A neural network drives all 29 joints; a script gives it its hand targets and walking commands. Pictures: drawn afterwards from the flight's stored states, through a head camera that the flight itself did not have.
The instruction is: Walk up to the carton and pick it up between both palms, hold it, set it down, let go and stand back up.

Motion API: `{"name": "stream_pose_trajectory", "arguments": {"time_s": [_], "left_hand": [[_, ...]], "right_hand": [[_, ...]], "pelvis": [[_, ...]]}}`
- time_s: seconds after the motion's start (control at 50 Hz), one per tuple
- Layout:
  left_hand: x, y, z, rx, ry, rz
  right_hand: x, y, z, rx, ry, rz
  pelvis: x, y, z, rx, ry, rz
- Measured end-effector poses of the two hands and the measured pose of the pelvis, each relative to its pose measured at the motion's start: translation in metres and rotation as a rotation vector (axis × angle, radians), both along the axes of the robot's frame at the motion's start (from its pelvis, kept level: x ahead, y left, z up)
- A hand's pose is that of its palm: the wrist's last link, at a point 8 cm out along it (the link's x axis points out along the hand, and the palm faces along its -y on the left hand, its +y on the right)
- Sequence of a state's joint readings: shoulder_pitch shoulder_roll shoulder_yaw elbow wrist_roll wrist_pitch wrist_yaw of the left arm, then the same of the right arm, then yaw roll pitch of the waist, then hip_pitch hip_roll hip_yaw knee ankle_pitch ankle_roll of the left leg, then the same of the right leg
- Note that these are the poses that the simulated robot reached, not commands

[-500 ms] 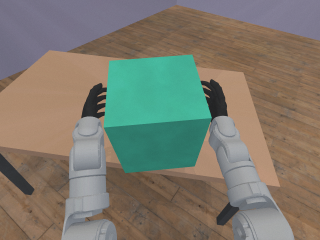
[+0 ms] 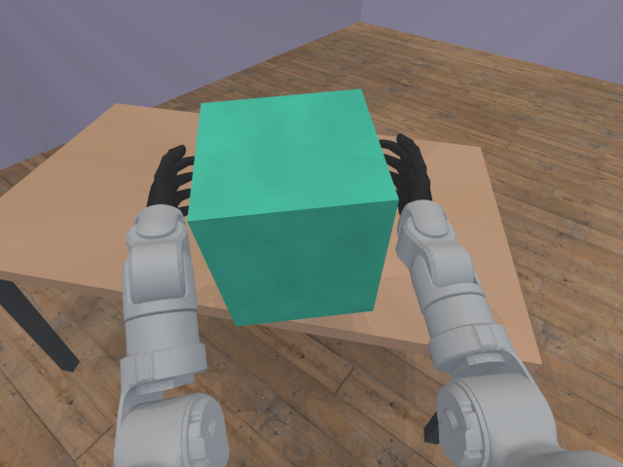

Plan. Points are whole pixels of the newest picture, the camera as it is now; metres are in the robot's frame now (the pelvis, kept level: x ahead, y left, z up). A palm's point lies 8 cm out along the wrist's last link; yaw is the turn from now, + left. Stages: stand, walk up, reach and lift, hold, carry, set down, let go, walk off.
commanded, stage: hold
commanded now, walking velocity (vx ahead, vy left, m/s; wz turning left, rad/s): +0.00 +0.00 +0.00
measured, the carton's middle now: (294, 215) +0.41 +0.01 +0.12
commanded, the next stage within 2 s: none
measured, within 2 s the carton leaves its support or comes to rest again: neither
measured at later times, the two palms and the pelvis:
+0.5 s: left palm (161, 214) +0.37 +0.17 +0.17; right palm (406, 202) +0.37 -0.13 +0.18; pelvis +0.02 +0.01 +0.00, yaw +0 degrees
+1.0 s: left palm (161, 216) +0.36 +0.17 +0.17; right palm (407, 201) +0.37 -0.13 +0.18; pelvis +0.01 +0.01 +0.00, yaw +0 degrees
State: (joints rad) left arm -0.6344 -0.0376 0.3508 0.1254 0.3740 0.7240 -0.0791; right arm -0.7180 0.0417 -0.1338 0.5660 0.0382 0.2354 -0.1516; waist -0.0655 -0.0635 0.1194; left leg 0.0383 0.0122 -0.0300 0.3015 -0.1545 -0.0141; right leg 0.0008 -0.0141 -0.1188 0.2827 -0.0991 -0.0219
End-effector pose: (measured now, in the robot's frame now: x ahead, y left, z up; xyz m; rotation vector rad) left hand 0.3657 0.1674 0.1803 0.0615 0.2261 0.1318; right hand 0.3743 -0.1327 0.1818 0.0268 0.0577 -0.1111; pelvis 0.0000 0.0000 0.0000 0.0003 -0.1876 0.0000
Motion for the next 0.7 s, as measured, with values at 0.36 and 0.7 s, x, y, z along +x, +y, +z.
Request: {"name": "stream_pose_trajectory", "arguments": {"time_s": [0.36, 0.7], "left_hand": [[0.003, 0.003, -0.009, -0.001, 0.001, -0.021], [0.0, 0.003, -0.005, 0.021, -0.008, -0.016]], "right_hand": [[-0.002, 0.002, -0.007, -0.002, 0.004, -0.015], [-0.004, 0.003, -0.011, 0.012, -0.005, -0.012]], "pelvis": [[0.015, 0.003, 0.0, -0.009, -0.028, -0.003], [0.016, 0.013, 0.0, -0.011, -0.023, -0.008]]}}
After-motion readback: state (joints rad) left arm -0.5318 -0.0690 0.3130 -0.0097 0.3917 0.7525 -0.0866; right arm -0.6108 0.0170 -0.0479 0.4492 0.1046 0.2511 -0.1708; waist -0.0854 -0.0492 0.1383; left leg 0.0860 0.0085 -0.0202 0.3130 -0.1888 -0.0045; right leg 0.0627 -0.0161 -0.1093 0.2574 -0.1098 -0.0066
